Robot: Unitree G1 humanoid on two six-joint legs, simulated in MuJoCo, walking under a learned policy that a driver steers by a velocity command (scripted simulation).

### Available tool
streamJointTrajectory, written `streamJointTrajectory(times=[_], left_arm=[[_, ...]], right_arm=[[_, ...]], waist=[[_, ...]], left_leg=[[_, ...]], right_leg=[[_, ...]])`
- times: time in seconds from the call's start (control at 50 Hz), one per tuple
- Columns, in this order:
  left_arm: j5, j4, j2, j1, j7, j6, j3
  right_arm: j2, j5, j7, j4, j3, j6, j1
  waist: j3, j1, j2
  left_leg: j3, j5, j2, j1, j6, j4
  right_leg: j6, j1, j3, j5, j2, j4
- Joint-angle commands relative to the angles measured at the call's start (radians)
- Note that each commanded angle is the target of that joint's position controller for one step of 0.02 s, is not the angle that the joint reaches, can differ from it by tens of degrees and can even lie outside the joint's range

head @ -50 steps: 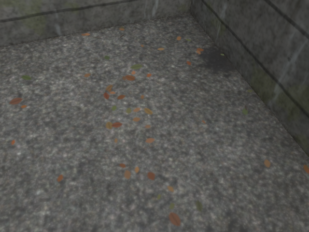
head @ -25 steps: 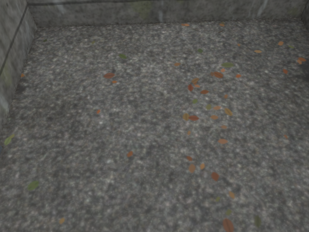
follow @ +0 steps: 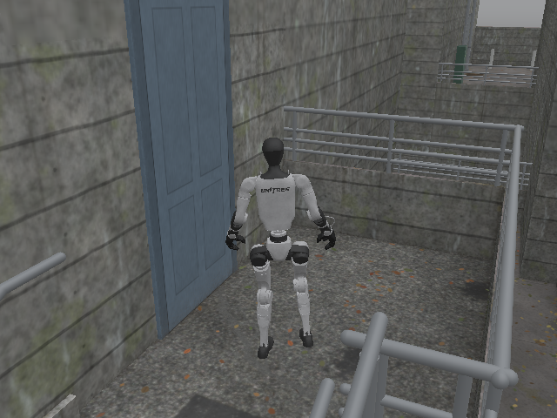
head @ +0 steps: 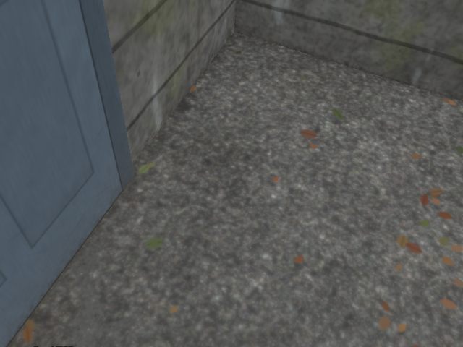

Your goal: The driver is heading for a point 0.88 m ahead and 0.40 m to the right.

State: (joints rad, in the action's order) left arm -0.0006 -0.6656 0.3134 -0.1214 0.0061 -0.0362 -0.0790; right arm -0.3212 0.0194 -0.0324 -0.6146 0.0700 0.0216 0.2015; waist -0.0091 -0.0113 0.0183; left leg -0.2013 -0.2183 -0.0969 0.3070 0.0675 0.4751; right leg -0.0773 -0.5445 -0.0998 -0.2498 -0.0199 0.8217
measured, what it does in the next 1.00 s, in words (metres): walks ahead, turning right: right foot, then left foot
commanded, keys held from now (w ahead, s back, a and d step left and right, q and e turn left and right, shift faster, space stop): w+e+shift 1.00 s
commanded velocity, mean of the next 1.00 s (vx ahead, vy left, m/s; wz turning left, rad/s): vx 0.85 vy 0.00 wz -0.66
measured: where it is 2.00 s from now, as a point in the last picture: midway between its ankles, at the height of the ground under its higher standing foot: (398, 197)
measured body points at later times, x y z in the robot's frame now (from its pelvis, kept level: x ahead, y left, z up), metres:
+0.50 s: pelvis +0.25 -0.10 +0.00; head +0.27 -0.14 +0.45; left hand +0.24 +0.18 -0.11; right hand +0.40 -0.38 -0.10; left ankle +0.40 +0.03 -0.68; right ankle +0.10 -0.15 -0.74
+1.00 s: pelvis +0.65 -0.26 -0.03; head +0.67 -0.29 +0.42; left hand +1.01 -0.28 -0.06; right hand +0.40 -0.43 -0.15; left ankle +0.56 -0.06 -0.74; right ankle +0.74 -0.46 -0.69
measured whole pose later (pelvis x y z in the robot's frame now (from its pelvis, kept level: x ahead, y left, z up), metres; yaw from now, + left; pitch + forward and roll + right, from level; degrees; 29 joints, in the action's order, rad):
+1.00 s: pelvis +0.65 -0.26 -0.03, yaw -43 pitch +2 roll +2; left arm 0.03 -0.60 0.34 0.07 -0.11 0.00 -0.03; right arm -0.32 -0.03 -0.01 -0.90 0.05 -0.11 0.52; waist -0.03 -0.08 0.03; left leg 0.29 -0.42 -0.02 -0.22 -0.04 0.19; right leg 0.13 -0.81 0.10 -0.02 0.05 0.88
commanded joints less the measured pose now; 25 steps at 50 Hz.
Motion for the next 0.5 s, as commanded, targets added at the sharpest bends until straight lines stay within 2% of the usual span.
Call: streamJointTrajectory(times=[0.02, 0.1, 0.12, 0.14, 0.16, 0.18, 0.2, 0.22, 0.24, 0.26, 0.28, 0.3, 0.32, 0.34, 0.38, 0.42, 0.46, 0.5], left_arm=[[-0.005, 0.08, 0.073, 0.06, -0.015, -0.045, -0.009], [-0.025, 0.1, 0.078, 0.06, -0.026, -0.064, 0.004], [0.065, 0.075, 0.085, 0.041, -0.054, -0.02, 0.006], [0.055, 0.077, 0.089, 0.025, -0.064, -0.001, 0.004], [0.04, 0.072, 0.09, -0.002, -0.07, 0.006, 0.005], [0.033, 0.061, 0.084, -0.05, -0.073, 0.007, 0.008], [0.031, 0.033, 0.085, -0.129, -0.07, 0.003, 0.005], [0.027, -0.024, 0.095, -0.289, -0.062, -0.006, -0.001], [0.038, -0.068, 0.176, -0.477, -0.048, -0.018, -0.02], [0.032, -0.035, 0.258, -0.431, -0.051, -0.019, -0.031], [0.03, -0.006, 0.229, -0.345, -0.048, -0.012, -0.036], [0.024, -0.001, 0.206, -0.324, -0.044, -0.014, -0.033], [0.02, -0.017, 0.19, -0.338, -0.04, -0.016, -0.031], [0.011, -0.029, 0.168, -0.35, -0.034, -0.021, -0.022], [0.002, -0.058, 0.129, -0.373, -0.025, -0.03, -0.009], [0.0, -0.081, 0.128, -0.405, -0.021, -0.031, -0.011], [0.0, -0.102, 0.128, -0.422, -0.017, -0.027, -0.015], [0.0, -0.123, 0.132, -0.438, -0.013, -0.026, -0.018]], right_arm=[[-0.158, -0.012, 0.008, 0.033, 0.033, -0.037, 0.041], [-0.165, -0.017, 0.023, 0.02, 0.021, -0.065, 0.061], [-0.184, -0.085, 0.047, 0.006, 0.03, -0.057, 0.107], [-0.174, -0.087, 0.053, 0.011, 0.03, -0.058, 0.074], [-0.168, -0.079, 0.053, 0.015, 0.029, -0.062, 0.055], [-0.167, -0.07, 0.048, 0.016, 0.028, -0.065, 0.032], [-0.158, -0.069, 0.042, 0.016, 0.025, -0.068, 0.012], [-0.125, -0.078, 0.03, 0.018, 0.014, -0.071, -0.001], [-0.053, -0.091, 0.025, 0.056, -0.01, -0.081, -0.072], [-0.013, -0.079, 0.034, 0.135, -0.026, -0.097, -0.103], [-0.053, -0.09, 0.04, 0.122, -0.023, -0.107, -0.101], [-0.09, -0.094, 0.054, 0.104, -0.015, -0.114, -0.123], [-0.096, -0.096, 0.06, 0.086, -0.014, -0.117, -0.12], [-0.087, -0.101, 0.065, 0.078, -0.019, -0.111, -0.111], [-0.07, -0.098, 0.077, 0.069, -0.03, -0.087, -0.112], [-0.062, -0.088, 0.078, 0.077, -0.038, -0.072, -0.164], [-0.047, -0.078, 0.08, 0.102, -0.051, -0.073, -0.25], [-0.026, -0.068, 0.083, 0.126, -0.066, -0.08, -0.335]], waist=[[0.074, -0.056, -0.21], [-0.009, -0.08, -0.201], [-0.005, -0.081, -0.238], [-0.038, -0.063, -0.236], [-0.037, -0.043, -0.211], [-0.036, -0.006, -0.172], [-0.026, 0.041, -0.113], [0.007, 0.109, 0.001], [0.025, 0.189, 0.239], [-0.013, 0.132, 0.376], [-0.025, 0.097, 0.181], [-0.023, 0.097, 0.081], [-0.027, 0.089, 0.025], [-0.032, 0.077, 0.025], [-0.057, 0.067, 0.077], [-0.073, 0.078, 0.065], [-0.085, 0.097, 0.061], [-0.086, 0.124, 0.086]], left_leg=[[-0.27, -0.374, 0.28, -0.124, 0.147, -0.212], [-0.246, -0.404, 0.332, -0.148, 0.153, -0.234], [-0.196, -0.475, 0.289, -0.123, 0.131, -0.283], [-0.153, -0.453, 0.285, -0.083, 0.115, -0.284], [-0.116, -0.447, 0.288, -0.052, 0.104, -0.28], [-0.071, -0.452, 0.289, -0.009, 0.091, -0.257], [-0.018, -0.444, 0.276, 0.052, 0.076, -0.191], [0.074, -0.357, 0.221, 0.118, 0.058, 0.014], [0.227, -0.163, 0.126, 0.279, 0.012, 0.435], [0.195, -0.283, -0.02, 0.615, -0.03, 0.62], [0.101, -0.185, 0.062, 0.69, -0.031, 0.71], [0.102, -0.103, 0.102, 0.661, -0.04, 0.712], [0.112, -0.068, 0.131, 0.609, -0.052, 0.68], [0.122, -0.055, 0.145, 0.556, -0.066, 0.628], [0.15, -0.02, 0.144, 0.503, -0.091, 0.563], [0.181, 0.003, 0.128, 0.523, -0.107, 0.506], [0.209, 0.045, 0.103, 0.504, -0.12, 0.393], [0.234, 0.092, 0.073, 0.437, -0.123, 0.269]], right_leg=[[0.016, -0.031, 0.04, 0.04, 0.051, -0.064], [0.076, -0.081, 0.078, -0.02, 0.079, -0.109], [0.087, -0.027, 0.141, -0.079, 0.048, -0.136], [0.105, 0.026, 0.156, -0.086, 0.042, -0.164], [0.124, 0.094, 0.173, -0.098, 0.031, -0.191], [0.143, 0.184, 0.195, -0.073, 0.02, -0.232], [0.159, 0.3, 0.206, -0.075, 0.0, -0.263], [0.172, 0.455, 0.152, -0.141, -0.006, -0.286], [0.215, 0.578, -0.182, -0.401, 0.169, -0.439], [0.302, 0.677, -0.759, -0.614, 0.3, -0.695], [0.348, 0.684, -0.821, -0.667, 0.347, -0.706], [0.351, 0.658, -0.682, -0.542, 0.307, -0.652], [0.335, 0.613, -0.547, -0.424, 0.257, -0.624], [0.316, 0.57, -0.471, -0.355, 0.208, -0.638], [0.313, 0.52, -0.387, -0.214, 0.152, -0.666], [0.329, 0.521, -0.353, -0.068, 0.129, -0.67], [0.332, 0.502, -0.324, 0.09, 0.102, -0.659], [0.325, 0.478, -0.31, 0.23, 0.082, -0.641]])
